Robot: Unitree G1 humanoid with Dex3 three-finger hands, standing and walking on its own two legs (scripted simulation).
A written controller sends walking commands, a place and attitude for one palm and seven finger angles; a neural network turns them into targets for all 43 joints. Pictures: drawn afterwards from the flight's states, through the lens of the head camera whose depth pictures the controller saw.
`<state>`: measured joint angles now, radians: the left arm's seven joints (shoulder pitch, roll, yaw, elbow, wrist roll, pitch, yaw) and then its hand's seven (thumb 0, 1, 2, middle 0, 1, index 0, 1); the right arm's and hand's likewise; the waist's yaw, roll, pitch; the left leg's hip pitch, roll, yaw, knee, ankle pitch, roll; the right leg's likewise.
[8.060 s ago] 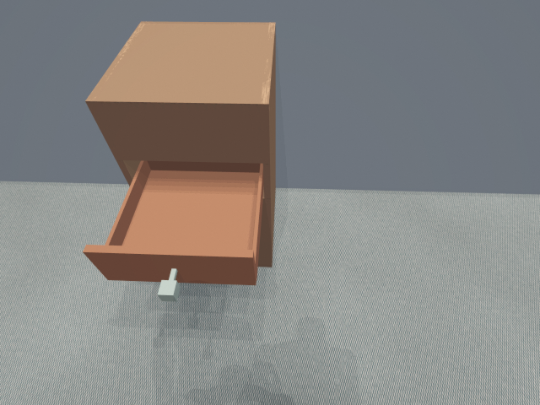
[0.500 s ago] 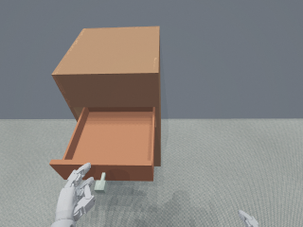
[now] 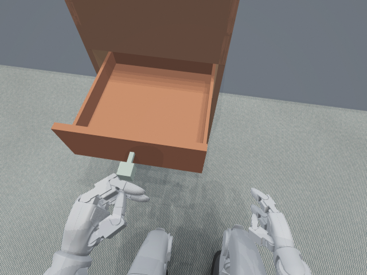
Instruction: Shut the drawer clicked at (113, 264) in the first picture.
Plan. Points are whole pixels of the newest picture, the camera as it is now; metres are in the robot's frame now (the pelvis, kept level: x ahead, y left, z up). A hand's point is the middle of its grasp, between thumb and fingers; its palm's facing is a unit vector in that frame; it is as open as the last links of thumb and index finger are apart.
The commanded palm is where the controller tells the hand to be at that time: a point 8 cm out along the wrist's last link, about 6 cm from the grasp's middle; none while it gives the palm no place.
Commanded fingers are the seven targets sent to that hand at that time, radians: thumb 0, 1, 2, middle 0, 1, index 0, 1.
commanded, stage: raise the hand and make a fist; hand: left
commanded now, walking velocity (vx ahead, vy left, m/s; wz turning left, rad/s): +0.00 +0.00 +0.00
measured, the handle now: (128, 165) +0.37 +0.19 -0.09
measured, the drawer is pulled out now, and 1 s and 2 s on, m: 0.30 0.30 0.30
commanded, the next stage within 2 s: bring the fist close to the handle in 1.18 s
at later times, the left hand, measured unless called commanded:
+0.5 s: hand (123, 232) +0.20 +0.14 +0.02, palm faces -0.09 -1.00 -0.03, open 3.1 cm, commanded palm +0.16 +0.20 +0.03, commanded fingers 0.00 0.90 0.90 -1.40 -1.60 -1.40 -1.60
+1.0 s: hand (112, 231) +0.19 +0.16 +0.02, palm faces -0.05 -1.00 -0.03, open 3.3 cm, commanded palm +0.16 +0.20 +0.02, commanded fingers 0.00 0.90 0.90 -1.40 -1.60 -1.40 -1.60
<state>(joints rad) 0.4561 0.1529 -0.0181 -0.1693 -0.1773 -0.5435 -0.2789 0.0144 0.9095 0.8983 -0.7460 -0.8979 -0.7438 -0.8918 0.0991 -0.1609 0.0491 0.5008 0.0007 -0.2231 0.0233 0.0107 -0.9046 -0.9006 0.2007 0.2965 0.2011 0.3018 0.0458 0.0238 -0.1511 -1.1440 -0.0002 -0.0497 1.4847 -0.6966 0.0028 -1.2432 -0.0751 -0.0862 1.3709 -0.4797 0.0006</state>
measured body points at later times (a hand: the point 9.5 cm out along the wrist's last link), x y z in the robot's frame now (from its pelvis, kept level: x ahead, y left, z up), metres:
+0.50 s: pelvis +0.00 +0.00 -0.01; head +0.10 +0.02 +0.43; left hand +0.19 +0.19 +0.02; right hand +0.23 -0.23 -0.06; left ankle +0.01 +0.11 -0.59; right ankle +0.09 -0.13 -0.59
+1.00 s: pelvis +0.01 +0.00 -0.02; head +0.12 +0.02 +0.41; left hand +0.19 +0.21 +0.03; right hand +0.24 -0.23 -0.09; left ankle +0.01 +0.11 -0.59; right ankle +0.09 -0.13 -0.59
